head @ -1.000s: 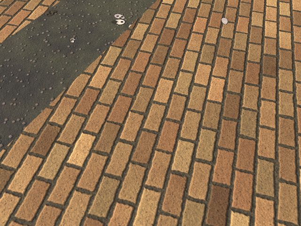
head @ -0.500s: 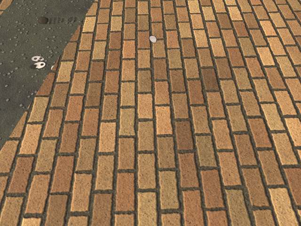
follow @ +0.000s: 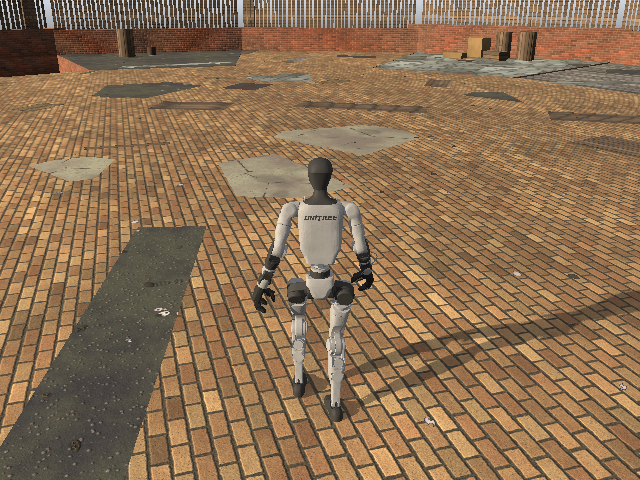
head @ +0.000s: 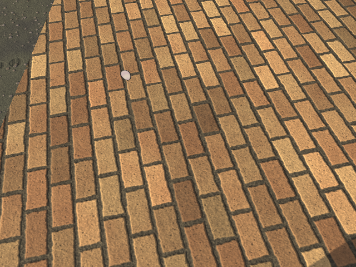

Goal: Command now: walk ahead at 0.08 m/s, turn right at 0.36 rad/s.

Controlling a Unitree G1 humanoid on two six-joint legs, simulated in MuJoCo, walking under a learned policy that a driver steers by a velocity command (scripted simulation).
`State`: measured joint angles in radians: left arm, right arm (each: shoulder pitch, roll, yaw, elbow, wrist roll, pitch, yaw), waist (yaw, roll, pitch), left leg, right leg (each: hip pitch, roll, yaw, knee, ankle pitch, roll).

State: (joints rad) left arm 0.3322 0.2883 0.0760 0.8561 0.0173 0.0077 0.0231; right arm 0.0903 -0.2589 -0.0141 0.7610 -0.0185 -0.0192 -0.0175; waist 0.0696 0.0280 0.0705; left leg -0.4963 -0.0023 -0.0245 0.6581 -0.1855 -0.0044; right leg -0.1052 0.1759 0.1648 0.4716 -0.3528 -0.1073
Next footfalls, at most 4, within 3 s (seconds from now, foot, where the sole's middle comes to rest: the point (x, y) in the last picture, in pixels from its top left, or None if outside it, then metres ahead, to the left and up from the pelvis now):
0.04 left None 0.15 0.10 -0.77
0.38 right None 0.05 -0.10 -0.77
1.54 left None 0.22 0.12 -0.77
2.06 right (210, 235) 0.56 -0.04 -0.77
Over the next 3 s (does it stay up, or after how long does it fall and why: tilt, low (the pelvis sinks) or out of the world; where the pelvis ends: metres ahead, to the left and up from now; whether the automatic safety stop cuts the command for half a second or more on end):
stays up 0.92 0.05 0.01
